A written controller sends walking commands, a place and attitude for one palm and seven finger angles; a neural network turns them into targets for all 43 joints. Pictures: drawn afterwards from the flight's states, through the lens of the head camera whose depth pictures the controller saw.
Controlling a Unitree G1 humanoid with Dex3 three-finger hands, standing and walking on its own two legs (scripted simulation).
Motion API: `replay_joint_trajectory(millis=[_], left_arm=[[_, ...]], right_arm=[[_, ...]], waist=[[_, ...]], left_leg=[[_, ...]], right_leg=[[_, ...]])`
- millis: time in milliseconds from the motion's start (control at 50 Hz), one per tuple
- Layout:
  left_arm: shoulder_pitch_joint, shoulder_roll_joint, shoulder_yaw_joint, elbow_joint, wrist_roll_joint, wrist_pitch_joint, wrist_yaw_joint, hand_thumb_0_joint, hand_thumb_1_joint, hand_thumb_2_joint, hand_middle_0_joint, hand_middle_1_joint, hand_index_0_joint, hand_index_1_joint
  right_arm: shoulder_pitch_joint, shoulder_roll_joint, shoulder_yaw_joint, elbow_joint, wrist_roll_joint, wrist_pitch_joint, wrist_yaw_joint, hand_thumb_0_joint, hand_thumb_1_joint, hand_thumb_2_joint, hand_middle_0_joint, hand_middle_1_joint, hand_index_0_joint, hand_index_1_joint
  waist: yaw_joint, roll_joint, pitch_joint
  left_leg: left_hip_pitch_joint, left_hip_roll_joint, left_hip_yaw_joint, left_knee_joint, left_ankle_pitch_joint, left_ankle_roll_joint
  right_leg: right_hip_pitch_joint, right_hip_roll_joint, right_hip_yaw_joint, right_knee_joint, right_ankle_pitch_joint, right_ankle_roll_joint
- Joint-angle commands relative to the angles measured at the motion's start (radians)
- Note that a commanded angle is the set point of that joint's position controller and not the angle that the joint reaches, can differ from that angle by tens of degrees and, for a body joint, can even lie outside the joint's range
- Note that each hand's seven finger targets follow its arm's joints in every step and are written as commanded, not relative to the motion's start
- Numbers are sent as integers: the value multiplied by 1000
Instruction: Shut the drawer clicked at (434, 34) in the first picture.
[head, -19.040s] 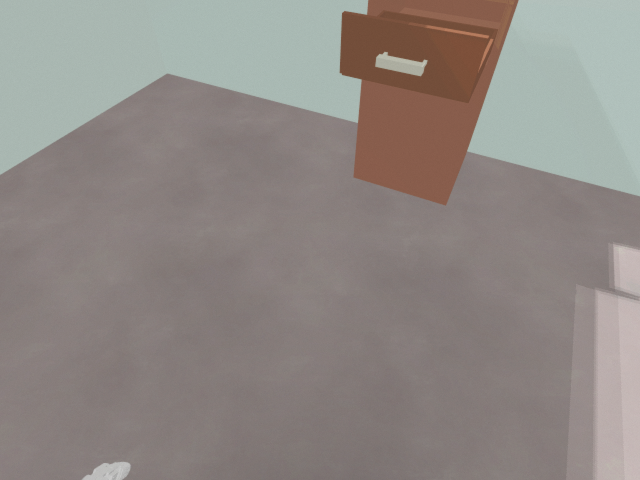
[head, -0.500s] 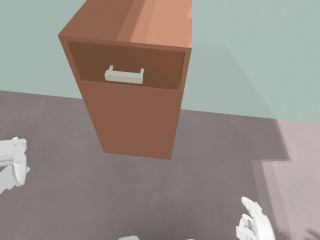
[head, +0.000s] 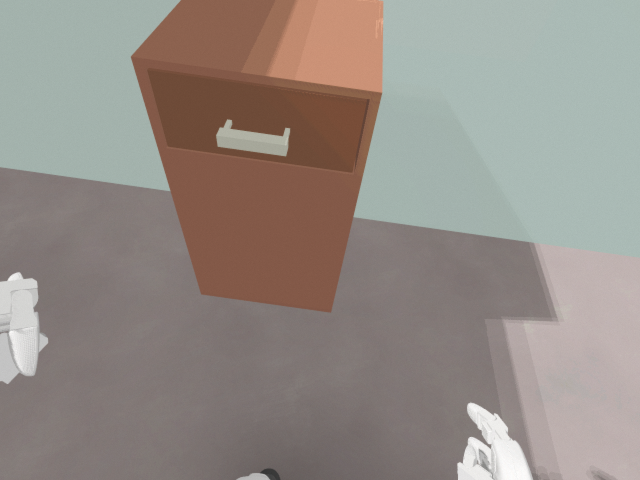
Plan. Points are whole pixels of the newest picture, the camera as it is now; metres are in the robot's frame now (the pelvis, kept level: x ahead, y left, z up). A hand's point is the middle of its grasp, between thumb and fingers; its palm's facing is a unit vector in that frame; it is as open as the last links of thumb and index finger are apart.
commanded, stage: step back with the hand held close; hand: left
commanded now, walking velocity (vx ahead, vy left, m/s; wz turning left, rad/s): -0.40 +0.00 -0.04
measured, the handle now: (255, 135) +0.73 +0.18 -0.02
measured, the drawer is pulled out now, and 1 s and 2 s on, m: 0.00 0.00 0.00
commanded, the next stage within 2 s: stop stepping back and stand still in 0.14 s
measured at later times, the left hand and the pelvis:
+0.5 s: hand (22, 424) +0.14 +0.24 +0.16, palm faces +0.30 -0.87 -0.39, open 3.3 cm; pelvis -0.06 +0.01 -0.02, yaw -4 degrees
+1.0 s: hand out of the picture +0.11 +0.26 +0.16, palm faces +0.31 -0.85 -0.43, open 3.3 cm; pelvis -0.10 +0.04 +0.00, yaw -4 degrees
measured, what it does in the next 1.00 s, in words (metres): walks backwards: right foot, then left foot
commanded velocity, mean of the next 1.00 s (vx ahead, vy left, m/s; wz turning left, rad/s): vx -0.03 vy -0.05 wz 0.01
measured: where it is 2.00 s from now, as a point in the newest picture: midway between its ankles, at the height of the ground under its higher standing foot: outside the picture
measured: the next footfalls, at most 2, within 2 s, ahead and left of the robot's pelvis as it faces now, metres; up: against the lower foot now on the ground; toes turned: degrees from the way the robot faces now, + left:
right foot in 0.08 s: -0.09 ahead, -0.15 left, +0.00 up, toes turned -3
left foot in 0.82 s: -0.01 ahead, +0.13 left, +0.00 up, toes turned -2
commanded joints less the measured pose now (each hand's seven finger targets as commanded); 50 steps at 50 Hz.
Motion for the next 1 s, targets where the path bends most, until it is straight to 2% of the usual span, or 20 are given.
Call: replay_joint_trajectory(millis=[0, 40, 140, 220, 260, 320, 400, 440, 500, 580, 600, 620, 640, 660, 720, 760, 800, 860, 940, 980], left_arm=[[-52, 112, 23, -209, -15, -73, -12, 0, 900, 900, -1400, -1600, -1400, -1600], [-70, 164, 60, -213, -10, -85, -22, 0, 900, 900, -1400, -1600, -1400, -1600], [23, 204, 127, -201, -53, -83, -27, 0, 900, 900, -1400, -1600, -1400, -1600], [32, 191, 116, -138, -49, -60, -24, 0, 900, 900, -1400, -1600, -1400, -1600], [35, 170, 97, -107, -55, -50, -24, 0, 900, 900, -1400, -1600, -1400, -1600], [28, 165, 86, -51, -50, -32, -8, 0, 900, 900, -1400, -1600, -1400, -1600], [-89, 148, 43, -118, -28, -8, 3, 0, 900, 900, -1400, -1600, -1400, -1600], [-177, 149, 24, -193, -19, -8, 0, 0, 900, 900, -1400, -1600, -1400, -1600], [-130, 145, 63, -225, 1, -10, 11, 0, 900, 900, -1400, -1600, -1400, -1600], [67, 151, 85, -223, -19, 14, -4, 0, 900, 900, -1400, -1600, -1400, -1600], [85, 151, 80, -231, -17, 25, -10, 0, 900, 900, -1400, -1600, -1400, -1600], [85, 166, 93, -234, -17, 36, -13, 0, 900, 900, -1400, -1600, -1400, -1600], [51, 152, 120, -241, -34, 46, -4, 0, 900, 900, -1400, -1600, -1400, -1600], [3, 141, 84, -219, -36, 62, -9, 0, 900, 900, -1400, -1600, -1400, -1600], [-86, 87, 36, -52, -14, 77, 15, 0, 900, 900, -1400, -1600, -1400, -1600], [-132, 89, 17, -68, 2, 65, 18, 0, 900, 900, -1400, -1600, -1400, -1600], [-166, 105, 8, -166, 9, 41, 20, 0, 900, 900, -1400, -1600, -1400, -1600], [-156, 122, 25, -227, 5, 32, 1, 0, 900, 900, -1400, -1600, -1400, -1600], [-14, 117, 37, -234, 10, 45, 12, 0, 900, 900, -1400, -1600, -1400, -1600], [22, 111, 42, -189, 6, 52, 9, 0, 900, 900, -1400, -1600, -1400, -1600]], right_arm=[[-59, -171, -50, -91, -19, -72, -4, 0, -900, -900, 200, 300, 200, 300], [-59, -166, -48, -88, -23, -52, -6, 0, -900, -900, 200, 300, 200, 300], [-106, -145, -45, -161, 24, -39, -20, 0, -900, -900, 200, 300, 200, 300], [-129, -135, -23, -164, 16, -5, -32, 0, -900, -900, 200, 300, 200, 300], [-119, -156, -31, -178, 27, -8, -40, 0, -900, -900, 200, 300, 200, 300], [-109, -176, -40, -177, 27, -10, -52, 0, -900, -900, 200, 300, 200, 300], [-90, -171, -30, -151, 20, -28, -60, 0, -900, -900, 200, 300, 200, 300], [-101, -185, -30, -146, 22, -53, -66, 0, -900, -900, 200, 300, 200, 300], [-101, -191, -27, -155, 6, -85, -54, 0, -900, -900, 200, 300, 200, 300], [-84, -150, -26, -182, -2, -70, -15, 0, -900, -900, 200, 300, 200, 300], [-81, -147, -29, -180, 1, -51, -13, 0, -900, -900, 200, 300, 200, 300], [-79, -143, -39, -170, 1, -25, -12, 0, -900, -900, 200, 300, 200, 300], [-60, -143, -36, -146, -12, -9, -10, 0, -900, -900, 200, 300, 200, 300], [-58, -132, -25, -134, 2, 4, -9, 0, -900, -900, 200, 300, 200, 300], [-80, -137, -15, -116, 16, -19, -33, 0, -900, -900, 200, 300, 200, 300], [-91, -159, -6, -117, 22, -45, -49, 0, -900, -900, 200, 300, 200, 300], [-84, -177, -6, -150, 29, -64, -49, 0, -900, -900, 200, 300, 200, 300], [-92, -136, 7, -140, 4, -83, -36, 0, -900, -900, 200, 300, 200, 300], [-81, -155, -1, -154, 9, -93, -12, 0, -900, -900, 200, 300, 200, 300], [-94, -158, -3, -162, 11, -69, -9, 0, -900, -900, 200, 300, 200, 300]], waist=[[-4, 228, -176], [-6, 156, -207], [-12, -107, -230], [-31, -44, -77], [-31, 16, -36], [-31, 15, 75], [-41, -61, 97], [-47, 89, 100], [-5, 390, 8], [13, 233, -123], [7, 127, -110], [-4, -77, -83], [-1, -123, -78], [-17, -179, -48], [-36, -139, 82], [-30, 39, 77], [-12, 211, -6], [-21, 211, -14], [-1, 150, -79], [-8, 147, -63]], left_leg=[[358, 193, -154, -175, 98, 30], [432, 141, -73, -68, 243, -5], [480, 13, 51, 99, -50, -46], [349, -10, 15, 100, -2, -51], [384, 26, -34, 11, -48, -39], [349, -1, -40, 67, -306, -62], [372, -13, -29, 167, -229, -56], [347, 26, -114, -14, -332, -52], [90, 168, -400, -520, -829, -57], [107, 81, -126, -323, -486, -68], [129, -7, -4, -116, -402, -74], [239, -77, 51, 248, -287, -81], [220, -83, 27, 453, -249, -75], [84, -65, -22, 547, -213, -68], [168, 14, -27, 280, -275, -30], [271, 24, -21, -66, -217, -9], [341, 167, -224, -147, -66, 50], [278, 236, -385, -321, -279, 66], [312, 176, -188, -218, -79, 43], [188, 113, -100, -192, -223, 6]], right_leg=[[19, -23, -25, -376, 108, -14], [8, -80, 18, -465, 315, -26], [-138, -188, 36, -455, 438, -19], [-183, -210, 46, -411, 462, -45], [-190, -130, 5, -401, 232, -14], [-322, -136, 44, -515, -277, -72], [-351, -180, 19, -496, -207, -84], [-280, -105, -43, -371, -173, -44], [88, 66, -57, 45, -105, -18], [265, 34, -83, -270, -46, -50], [195, -44, -9, -413, -39, -66], [-84, -226, 204, -585, -139, -115], [-204, -362, 305, -632, -131, -197], [-165, -366, 296, -594, -189, -219], [-204, -304, 143, -534, -116, -142], [-109, -204, 64, -363, 38, -78], [-64, -94, -10, -184, 206, -7], [-56, -76, 8, -30, 41, 4], [72, -76, -25, -246, 133, -1], [197, -74, -33, -352, 186, -14]])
